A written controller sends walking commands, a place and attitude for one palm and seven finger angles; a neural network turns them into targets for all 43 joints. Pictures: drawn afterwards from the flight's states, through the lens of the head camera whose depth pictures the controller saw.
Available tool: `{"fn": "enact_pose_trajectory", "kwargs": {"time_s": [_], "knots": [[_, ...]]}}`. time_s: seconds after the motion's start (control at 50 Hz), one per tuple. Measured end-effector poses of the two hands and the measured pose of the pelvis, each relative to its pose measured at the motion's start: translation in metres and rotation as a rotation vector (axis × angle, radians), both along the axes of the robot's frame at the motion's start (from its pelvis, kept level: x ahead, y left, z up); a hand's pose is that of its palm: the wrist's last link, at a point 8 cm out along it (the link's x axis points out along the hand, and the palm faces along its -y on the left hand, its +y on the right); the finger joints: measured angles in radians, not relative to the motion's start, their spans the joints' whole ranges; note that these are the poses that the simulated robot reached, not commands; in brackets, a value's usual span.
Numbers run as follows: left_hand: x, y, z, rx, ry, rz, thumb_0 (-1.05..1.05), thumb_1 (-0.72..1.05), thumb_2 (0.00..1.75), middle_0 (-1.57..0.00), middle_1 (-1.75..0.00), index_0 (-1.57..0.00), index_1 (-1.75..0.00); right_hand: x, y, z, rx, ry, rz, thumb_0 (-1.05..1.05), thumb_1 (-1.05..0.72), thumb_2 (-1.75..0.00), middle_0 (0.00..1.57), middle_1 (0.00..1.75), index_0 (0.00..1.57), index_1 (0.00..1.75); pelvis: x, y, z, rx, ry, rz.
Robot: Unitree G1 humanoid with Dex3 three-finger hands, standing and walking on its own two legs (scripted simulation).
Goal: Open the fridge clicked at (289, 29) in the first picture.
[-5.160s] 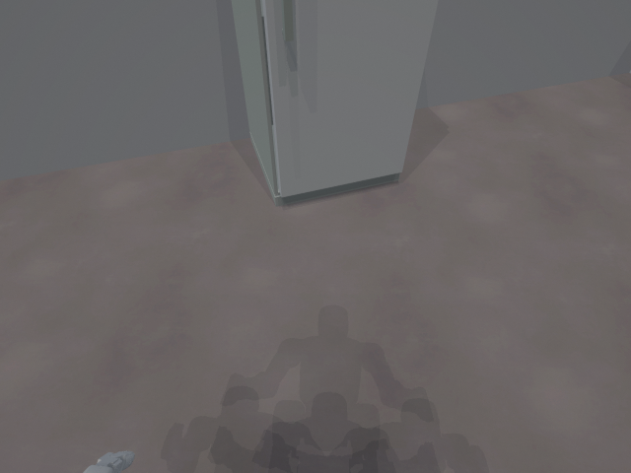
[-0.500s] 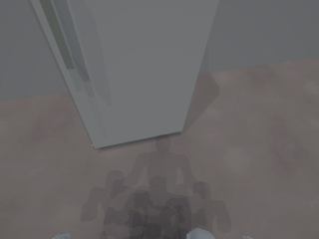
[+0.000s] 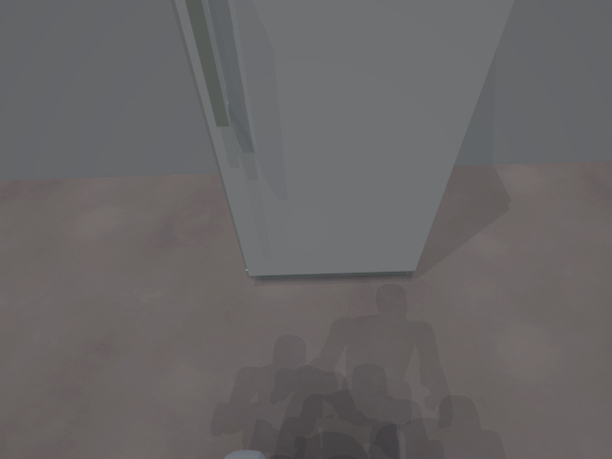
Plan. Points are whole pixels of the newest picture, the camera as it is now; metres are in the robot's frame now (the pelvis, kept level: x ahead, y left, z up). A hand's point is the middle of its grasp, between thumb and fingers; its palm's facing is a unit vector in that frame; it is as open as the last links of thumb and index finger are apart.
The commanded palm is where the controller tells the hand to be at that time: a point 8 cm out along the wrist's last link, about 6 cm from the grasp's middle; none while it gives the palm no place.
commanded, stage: take the last steps up to it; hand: left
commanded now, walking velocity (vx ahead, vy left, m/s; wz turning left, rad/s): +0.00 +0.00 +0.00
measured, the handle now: (201, 9) +0.76 +0.22 +0.23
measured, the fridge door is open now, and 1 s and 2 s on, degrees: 0 0 0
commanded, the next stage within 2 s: come to a stop and stand still in 1.00 s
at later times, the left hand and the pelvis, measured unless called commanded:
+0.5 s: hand out of the picture +0.09 +0.22 -0.17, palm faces +0.05 -0.98 -0.19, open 7.4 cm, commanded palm none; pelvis +0.06 +0.03 +0.00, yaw +3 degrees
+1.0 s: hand (211, 457) +0.15 +0.16 -0.17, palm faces +0.17 -0.97 -0.15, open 7.3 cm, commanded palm none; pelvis +0.21 +0.01 +0.00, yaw +5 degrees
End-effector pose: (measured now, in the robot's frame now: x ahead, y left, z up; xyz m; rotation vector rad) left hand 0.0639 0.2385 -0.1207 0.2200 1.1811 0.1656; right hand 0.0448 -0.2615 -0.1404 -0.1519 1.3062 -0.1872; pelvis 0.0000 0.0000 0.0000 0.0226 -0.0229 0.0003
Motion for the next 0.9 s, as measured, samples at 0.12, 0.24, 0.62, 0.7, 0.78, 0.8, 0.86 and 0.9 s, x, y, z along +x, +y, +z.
{"fn": "enact_pose_trajectory", "kwargs": {"time_s": [0.12, 0.24, 0.62, 0.7, 0.78, 0.8, 0.86, 0.9], "knots": [[-0.057, 0.035, -0.032, -0.041, 0.112, 0.103, 0.00, 0.90, 0.90, -0.21, -0.30, -0.21, -0.30, 0.027, 0.032, 0.007, -0.053, -0.063, 0.095, 0.00, -0.91, -0.90, 0.20, 0.30, 0.19, 0.30, -0.006, 0.026, -0.012, -0.028, 0.012, 0.041], [-0.078, 0.056, -0.029, -0.061, 0.203, 0.125, 0.01, 0.91, 0.90, -0.20, -0.30, -0.20, -0.29, 0.026, 0.066, 0.022, -0.043, -0.093, 0.111, 0.00, -0.91, -0.90, 0.20, 0.30, 0.20, 0.30, 0.004, 0.040, 0.001, -0.041, 0.002, 0.037], [0.097, 0.000, -0.018, -0.047, -0.008, 0.016, 0.01, 0.91, 0.90, -0.20, -0.30, -0.20, -0.29, -0.036, 0.054, -0.020, 0.087, 0.268, -0.052, 0.00, -0.91, -0.90, 0.20, 0.30, 0.20, 0.30, 0.095, 0.003, -0.014, -0.007, 0.006, 0.047], [0.110, -0.018, -0.013, -0.056, -0.046, 0.068, 0.00, 0.91, 0.90, -0.20, -0.30, -0.20, -0.29, 0.003, 0.034, -0.019, 0.083, 0.266, -0.015, 0.00, -0.91, -0.90, 0.20, 0.30, 0.20, 0.30, 0.117, -0.008, -0.009, -0.016, -0.010, 0.073], [0.104, -0.016, -0.005, -0.027, 0.003, 0.126, -0.01, 0.95, 0.90, -0.21, -0.30, -0.21, -0.30, 0.074, 0.019, -0.011, 0.059, 0.151, 0.021, 0.00, -0.91, -0.90, 0.20, 0.30, 0.20, 0.30, 0.141, -0.013, 0.001, -0.019, -0.004, 0.079], [0.101, -0.017, -0.004, -0.027, 0.028, 0.129, -0.01, 0.95, 0.90, -0.21, -0.30, -0.21, -0.29, 0.092, 0.018, -0.008, 0.054, 0.117, 0.028, 0.00, -0.91, -0.90, 0.20, 0.30, 0.20, 0.30, 0.147, -0.013, 0.003, -0.020, -0.001, 0.080], [0.092, -0.020, -0.007, -0.046, 0.103, 0.142, -0.01, 0.94, 0.90, -0.20, -0.30, -0.20, -0.29, 0.145, 0.018, -0.002, 0.046, 0.029, 0.050, 0.00, -0.91, -0.90, 0.20, 0.30, 0.19, 0.30, 0.166, -0.011, 0.006, -0.026, 0.007, 0.083], [0.086, -0.023, -0.009, -0.068, 0.148, 0.157, -0.01, 0.93, 0.90, -0.20, -0.30, -0.20, -0.29, 0.178, 0.023, 0.001, 0.045, -0.015, 0.073, 0.00, -0.91, -0.90, 0.20, 0.30, 0.19, 0.30, 0.178, -0.007, 0.007, -0.032, 0.011, 0.084]]}}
